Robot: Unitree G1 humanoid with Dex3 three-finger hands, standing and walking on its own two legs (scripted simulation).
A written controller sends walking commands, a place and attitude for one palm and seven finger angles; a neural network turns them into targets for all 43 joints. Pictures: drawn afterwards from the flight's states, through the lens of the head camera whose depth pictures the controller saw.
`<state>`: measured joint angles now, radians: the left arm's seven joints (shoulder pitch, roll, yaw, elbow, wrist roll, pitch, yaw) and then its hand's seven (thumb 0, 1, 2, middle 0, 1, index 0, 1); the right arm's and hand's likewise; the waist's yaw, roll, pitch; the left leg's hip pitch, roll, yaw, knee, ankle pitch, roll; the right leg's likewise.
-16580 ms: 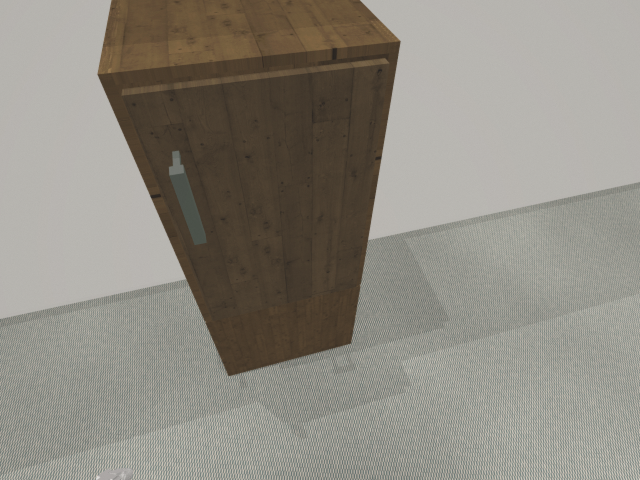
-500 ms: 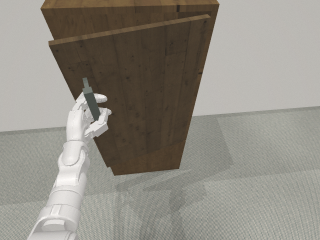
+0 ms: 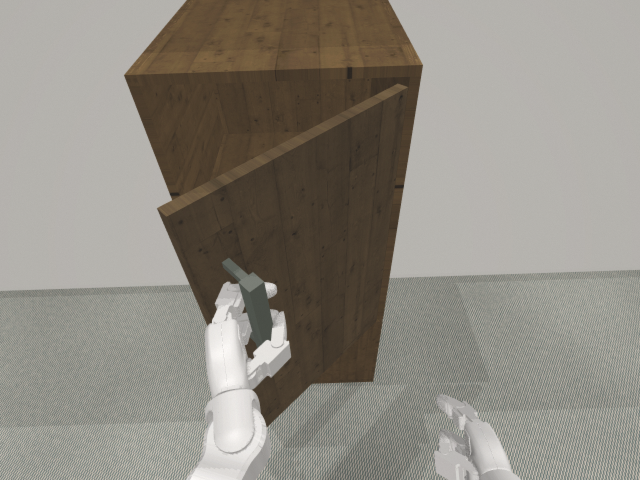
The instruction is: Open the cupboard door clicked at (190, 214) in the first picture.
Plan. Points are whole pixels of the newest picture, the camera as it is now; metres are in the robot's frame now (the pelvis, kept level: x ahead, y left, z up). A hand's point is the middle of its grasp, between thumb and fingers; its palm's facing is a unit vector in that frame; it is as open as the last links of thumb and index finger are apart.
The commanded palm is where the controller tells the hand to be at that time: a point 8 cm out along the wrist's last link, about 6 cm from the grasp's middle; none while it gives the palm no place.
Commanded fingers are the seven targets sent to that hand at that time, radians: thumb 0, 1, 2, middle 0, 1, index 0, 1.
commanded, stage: open thumb and fingers to let go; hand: left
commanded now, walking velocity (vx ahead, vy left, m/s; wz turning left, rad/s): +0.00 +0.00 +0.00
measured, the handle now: (250, 311) +0.31 +0.09 +0.07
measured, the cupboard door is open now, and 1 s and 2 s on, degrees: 44 41 45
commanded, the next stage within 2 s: slide the hand sideways off the handle in 0.92 s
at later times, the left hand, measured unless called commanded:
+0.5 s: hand (281, 339) +0.27 +0.05 +0.07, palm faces +0.43 -0.90 -0.04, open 10.2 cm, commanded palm +0.23 +0.10 +0.07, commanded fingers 0.00 -0.50 0.30 -0.30 -1.20 -0.30 -1.20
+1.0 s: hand (281, 341) +0.27 +0.05 +0.07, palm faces +0.39 -0.92 -0.01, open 15.4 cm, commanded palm +0.23 +0.11 +0.07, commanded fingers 0.00 -0.50 0.30 -0.15 -0.30 -0.15 -0.30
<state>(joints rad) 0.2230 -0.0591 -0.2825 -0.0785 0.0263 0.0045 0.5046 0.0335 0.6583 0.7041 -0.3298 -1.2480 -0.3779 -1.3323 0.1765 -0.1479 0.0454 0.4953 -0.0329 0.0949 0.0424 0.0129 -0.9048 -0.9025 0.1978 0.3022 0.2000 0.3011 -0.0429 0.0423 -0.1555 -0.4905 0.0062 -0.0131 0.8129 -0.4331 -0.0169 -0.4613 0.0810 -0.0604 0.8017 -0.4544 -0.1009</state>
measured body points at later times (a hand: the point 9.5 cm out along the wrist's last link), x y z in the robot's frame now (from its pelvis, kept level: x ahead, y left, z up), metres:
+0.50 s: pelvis +0.00 -0.04 +0.00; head +0.02 -0.09 +0.44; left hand +0.25 +0.10 +0.08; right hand +0.18 -0.26 -0.11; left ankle -0.01 +0.13 -0.70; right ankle -0.03 -0.05 -0.70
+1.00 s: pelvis +0.00 -0.04 +0.00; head +0.02 -0.08 +0.44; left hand +0.25 +0.10 +0.07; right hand +0.18 -0.26 -0.11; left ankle -0.01 +0.14 -0.70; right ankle -0.03 -0.05 -0.70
